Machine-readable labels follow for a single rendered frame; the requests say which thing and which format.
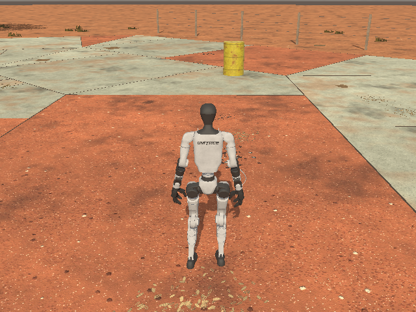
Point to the right robot upper arm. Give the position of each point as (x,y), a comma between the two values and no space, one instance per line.
(231,149)

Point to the right robot foot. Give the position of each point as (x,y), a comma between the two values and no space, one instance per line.
(220,260)

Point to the left robot forearm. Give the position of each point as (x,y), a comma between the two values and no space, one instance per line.
(178,175)

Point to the humanoid robot head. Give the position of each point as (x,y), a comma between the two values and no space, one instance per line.
(208,113)

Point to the left robot hand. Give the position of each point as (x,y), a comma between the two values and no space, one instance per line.
(175,195)

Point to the right robot hand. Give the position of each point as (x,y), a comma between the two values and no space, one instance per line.
(239,198)

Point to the right robot forearm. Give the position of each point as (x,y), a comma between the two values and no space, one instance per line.
(236,177)

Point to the left robot upper arm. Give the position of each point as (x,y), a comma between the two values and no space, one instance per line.
(184,149)

